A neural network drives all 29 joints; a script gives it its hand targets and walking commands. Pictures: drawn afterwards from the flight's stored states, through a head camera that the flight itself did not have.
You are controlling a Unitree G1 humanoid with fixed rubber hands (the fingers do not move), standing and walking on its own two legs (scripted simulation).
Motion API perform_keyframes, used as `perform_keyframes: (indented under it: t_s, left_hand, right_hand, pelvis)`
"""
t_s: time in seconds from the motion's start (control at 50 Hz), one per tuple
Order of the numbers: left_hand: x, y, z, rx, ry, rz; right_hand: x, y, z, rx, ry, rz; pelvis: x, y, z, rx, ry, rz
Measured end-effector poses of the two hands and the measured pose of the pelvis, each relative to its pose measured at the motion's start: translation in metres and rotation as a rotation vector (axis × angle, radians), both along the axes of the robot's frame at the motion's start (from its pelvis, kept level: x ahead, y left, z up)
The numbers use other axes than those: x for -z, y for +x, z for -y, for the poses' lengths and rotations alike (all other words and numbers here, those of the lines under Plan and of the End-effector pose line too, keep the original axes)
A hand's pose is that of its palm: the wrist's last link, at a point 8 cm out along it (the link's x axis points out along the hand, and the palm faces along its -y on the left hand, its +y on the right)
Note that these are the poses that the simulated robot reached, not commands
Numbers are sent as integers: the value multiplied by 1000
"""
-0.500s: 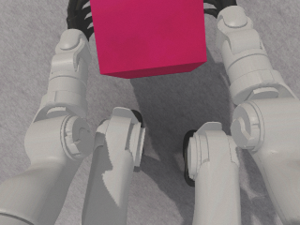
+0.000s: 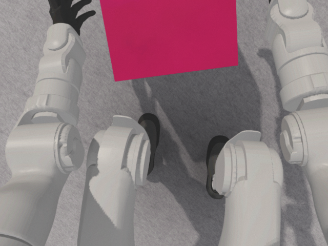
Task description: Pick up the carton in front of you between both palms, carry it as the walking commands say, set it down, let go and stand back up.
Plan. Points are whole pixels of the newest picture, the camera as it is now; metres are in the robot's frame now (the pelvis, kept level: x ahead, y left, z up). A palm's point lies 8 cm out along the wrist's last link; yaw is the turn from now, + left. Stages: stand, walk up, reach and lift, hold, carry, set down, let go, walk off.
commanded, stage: set down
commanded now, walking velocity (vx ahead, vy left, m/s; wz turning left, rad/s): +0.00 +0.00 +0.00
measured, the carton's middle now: (172, 25) +0.51 +0.07 -0.25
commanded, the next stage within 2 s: let go in 0.98 s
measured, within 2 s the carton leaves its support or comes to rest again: neither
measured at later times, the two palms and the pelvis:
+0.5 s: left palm out of the picture +0.48 +0.26 +0.00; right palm out of the picture +0.58 -0.11 +0.00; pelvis +0.01 +0.00 +0.10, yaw +0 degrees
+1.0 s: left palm out of the picture +0.48 +0.27 +0.15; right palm out of the picture +0.57 -0.12 +0.15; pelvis +0.04 +0.00 +0.24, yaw +0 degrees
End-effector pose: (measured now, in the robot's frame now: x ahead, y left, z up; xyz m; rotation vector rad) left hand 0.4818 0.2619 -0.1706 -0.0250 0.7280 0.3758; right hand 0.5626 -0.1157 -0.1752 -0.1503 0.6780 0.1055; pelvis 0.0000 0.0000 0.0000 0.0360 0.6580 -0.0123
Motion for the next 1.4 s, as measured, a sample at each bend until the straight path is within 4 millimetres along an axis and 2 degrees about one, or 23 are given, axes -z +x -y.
perform_keyframes:
  t_s: [0.06,0.12,0.32,0.58,0.92,1.06,1.16,1.32,1.4]
  left_hand:
    - [-16,5,1,-1,-5,46]
    - [-39,6,2,3,-10,85]
    - [-117,-2,2,-6,-16,80]
    - [-190,-1,-2,1,3,100]
    - [-299,-5,-7,8,-7,106]
    - [-333,-8,-5,36,1,94]
    - [-350,-20,-1,115,22,60]
    - [-388,-68,-3,269,53,-49]
    - [-413,-89,-8,305,59,-69]
  right_hand:
    - [-17,5,-6,-1,1,41]
    - [-43,7,-10,1,-5,69]
    - [-126,11,-10,25,-19,29]
    - [-191,12,1,16,-15,51]
    - [-301,13,3,1,-9,42]
    - [-336,8,7,9,-17,34]
    - [-354,-14,15,49,-53,24]
    - [-386,-89,32,140,-104,-29]
    - [-408,-114,39,150,-104,-34]
  pelvis:
    - [-2,0,-2,-10,-5,-2]
    - [-11,-1,-2,-19,-12,-2]
    - [-65,4,-2,-31,-28,-79]
    - [-123,15,-2,-27,-25,-157]
    - [-219,34,-1,-32,-28,-154]
    - [-254,41,-4,-29,-32,-135]
    - [-278,50,-8,-25,-38,-107]
    - [-323,72,-17,-18,-49,23]
    - [-341,83,-21,-18,-50,101]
